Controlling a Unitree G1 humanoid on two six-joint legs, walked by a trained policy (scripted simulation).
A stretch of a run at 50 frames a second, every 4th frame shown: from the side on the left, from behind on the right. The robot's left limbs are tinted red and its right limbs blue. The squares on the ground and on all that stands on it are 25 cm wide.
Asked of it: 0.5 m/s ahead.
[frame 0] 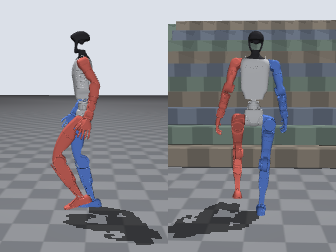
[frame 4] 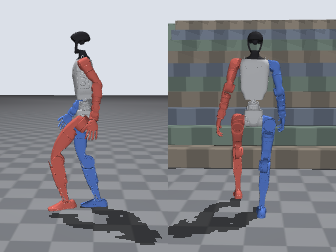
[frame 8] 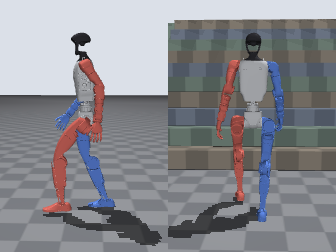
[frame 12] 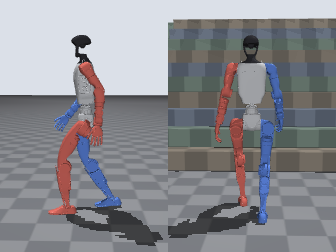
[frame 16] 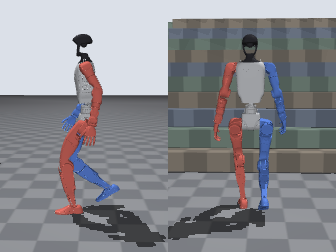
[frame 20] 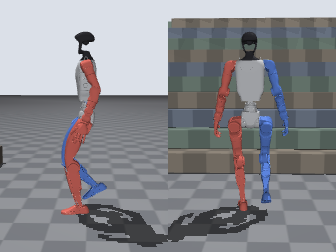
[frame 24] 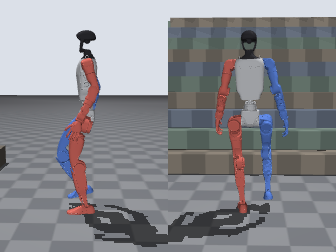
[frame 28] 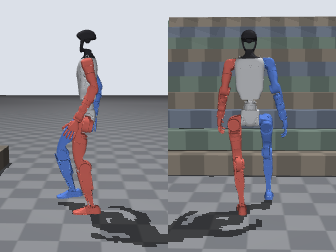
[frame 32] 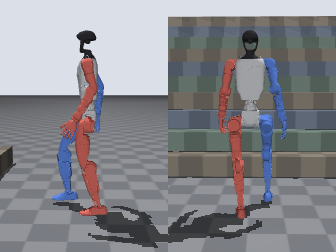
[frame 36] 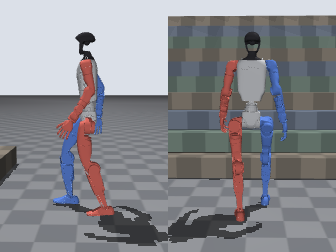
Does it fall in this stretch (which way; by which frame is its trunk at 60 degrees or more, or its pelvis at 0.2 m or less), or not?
no
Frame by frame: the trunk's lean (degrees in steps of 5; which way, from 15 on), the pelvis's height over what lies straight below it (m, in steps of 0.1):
0: 5, 0.8
4: 5, 0.8
8: 5, 0.8
12: 5, 0.7
16: 5, 0.8
20: 0, 0.8
24: 0, 0.8
28: 0, 0.8
32: 0, 0.8
36: 5, 0.8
